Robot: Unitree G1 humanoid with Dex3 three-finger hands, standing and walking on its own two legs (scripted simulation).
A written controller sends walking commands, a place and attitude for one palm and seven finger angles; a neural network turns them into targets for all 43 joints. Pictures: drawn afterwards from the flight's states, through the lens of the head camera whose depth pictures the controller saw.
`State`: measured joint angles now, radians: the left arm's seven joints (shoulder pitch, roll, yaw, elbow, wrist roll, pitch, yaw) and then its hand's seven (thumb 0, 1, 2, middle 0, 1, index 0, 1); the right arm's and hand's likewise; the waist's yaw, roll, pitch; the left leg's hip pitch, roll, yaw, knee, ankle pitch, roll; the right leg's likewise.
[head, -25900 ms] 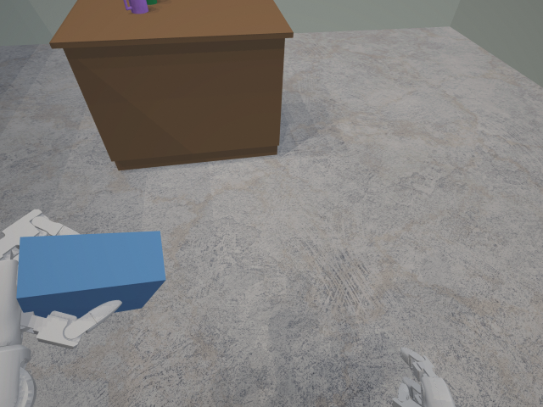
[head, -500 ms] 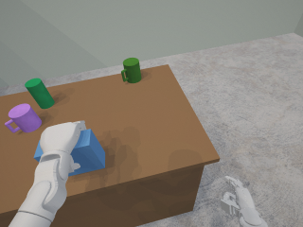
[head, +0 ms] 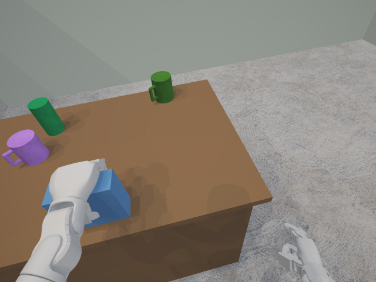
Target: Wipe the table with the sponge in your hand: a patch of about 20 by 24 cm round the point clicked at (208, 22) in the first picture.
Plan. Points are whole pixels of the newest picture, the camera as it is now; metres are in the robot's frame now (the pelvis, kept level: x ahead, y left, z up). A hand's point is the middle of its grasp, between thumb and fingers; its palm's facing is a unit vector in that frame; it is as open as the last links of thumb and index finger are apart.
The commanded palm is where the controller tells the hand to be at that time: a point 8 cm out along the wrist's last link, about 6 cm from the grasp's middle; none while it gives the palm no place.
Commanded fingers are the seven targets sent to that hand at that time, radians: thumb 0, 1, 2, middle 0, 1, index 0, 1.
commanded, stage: lower the sponge onto the table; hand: left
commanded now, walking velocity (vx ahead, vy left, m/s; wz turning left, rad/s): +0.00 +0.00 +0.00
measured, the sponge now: (95, 205) +0.25 +0.27 +0.02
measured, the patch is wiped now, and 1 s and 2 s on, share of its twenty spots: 0.00 0.00 0.20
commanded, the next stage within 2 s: wipe forward along the first lane in 0.94 s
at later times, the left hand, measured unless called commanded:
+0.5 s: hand (91, 197) +0.26 +0.27 +0.04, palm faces -0.06 -0.08 -0.99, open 9.5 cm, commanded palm +0.24 +0.27 +0.10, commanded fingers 0.00 0.10 1.30 -1.20 -1.60 -1.20 -1.60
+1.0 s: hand (94, 199) +0.26 +0.27 +0.03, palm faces -0.06 -0.07 -1.00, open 9.5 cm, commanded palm +0.24 +0.27 +0.08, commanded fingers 0.00 0.10 1.30 -1.20 -1.60 -1.20 -1.60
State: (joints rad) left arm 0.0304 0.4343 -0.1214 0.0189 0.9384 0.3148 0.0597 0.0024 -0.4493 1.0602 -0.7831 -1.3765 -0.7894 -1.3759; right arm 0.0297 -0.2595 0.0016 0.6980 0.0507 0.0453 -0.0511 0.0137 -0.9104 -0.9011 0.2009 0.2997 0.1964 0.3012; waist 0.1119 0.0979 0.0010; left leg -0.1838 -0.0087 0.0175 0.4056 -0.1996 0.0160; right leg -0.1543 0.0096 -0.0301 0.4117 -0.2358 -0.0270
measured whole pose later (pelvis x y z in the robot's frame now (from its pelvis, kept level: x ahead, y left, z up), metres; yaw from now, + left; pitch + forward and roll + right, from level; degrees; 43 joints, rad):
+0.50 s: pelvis +0.00 +0.00 +0.00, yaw +0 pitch +0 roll +0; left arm 0.01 0.42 -0.12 0.12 0.96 0.26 0.11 0.00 -0.45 1.06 -0.78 -1.38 -0.79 -1.38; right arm 0.05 -0.26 -0.01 0.71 0.05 0.04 -0.06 0.01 -0.91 -0.90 0.20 0.30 0.20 0.30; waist 0.11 0.09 0.00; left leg -0.22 -0.01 0.02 0.43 -0.21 0.02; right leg -0.18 0.01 -0.03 0.42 -0.24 -0.03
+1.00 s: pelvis +0.00 +0.00 +0.00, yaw +0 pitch +1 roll +0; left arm 0.00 0.38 -0.14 0.19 0.98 0.30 0.15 0.00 -0.45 1.06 -0.78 -1.38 -0.79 -1.38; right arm 0.05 -0.25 -0.01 0.70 0.06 0.06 -0.04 0.01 -0.91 -0.90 0.20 0.30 0.20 0.30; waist 0.10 0.09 -0.03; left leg -0.25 -0.01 0.01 0.46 -0.22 0.02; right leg -0.22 0.01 -0.03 0.46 -0.26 -0.02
